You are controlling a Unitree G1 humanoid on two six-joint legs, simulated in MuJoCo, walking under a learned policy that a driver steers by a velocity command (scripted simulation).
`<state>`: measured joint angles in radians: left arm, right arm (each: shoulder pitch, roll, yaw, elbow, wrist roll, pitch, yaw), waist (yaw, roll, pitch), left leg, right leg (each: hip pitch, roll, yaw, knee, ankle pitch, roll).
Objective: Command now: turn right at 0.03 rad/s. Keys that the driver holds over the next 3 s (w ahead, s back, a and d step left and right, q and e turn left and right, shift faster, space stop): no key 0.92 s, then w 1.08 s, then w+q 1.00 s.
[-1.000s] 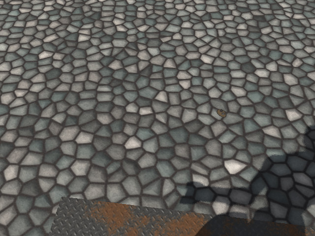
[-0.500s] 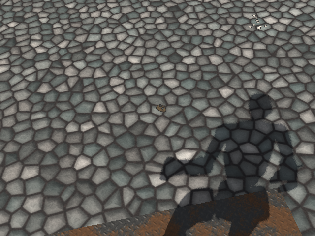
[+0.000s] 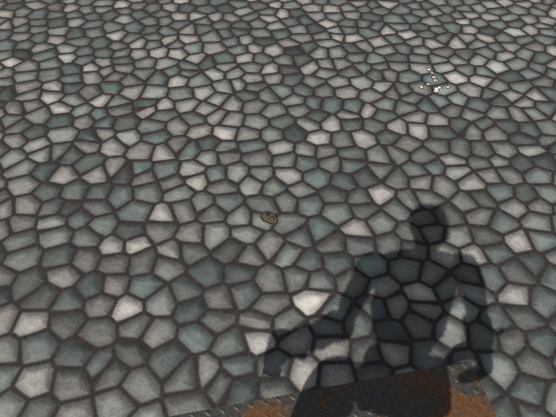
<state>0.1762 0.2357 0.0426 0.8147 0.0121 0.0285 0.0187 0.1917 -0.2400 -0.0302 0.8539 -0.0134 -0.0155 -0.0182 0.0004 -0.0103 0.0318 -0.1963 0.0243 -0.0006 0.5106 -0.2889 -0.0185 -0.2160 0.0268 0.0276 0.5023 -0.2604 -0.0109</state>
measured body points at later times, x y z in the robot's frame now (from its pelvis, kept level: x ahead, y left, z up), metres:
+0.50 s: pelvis +0.00 +0.01 +0.00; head +0.01 +0.01 +0.45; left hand +0.06 +0.27 -0.14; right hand +0.07 -0.25 -0.14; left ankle -0.01 +0.13 -0.74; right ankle +0.01 -0.11 -0.74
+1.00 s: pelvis +0.00 +0.02 +0.00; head +0.01 +0.02 +0.45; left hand +0.02 +0.27 -0.15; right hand +0.03 -0.23 -0.15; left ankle -0.01 +0.13 -0.74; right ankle +0.01 -0.11 -0.73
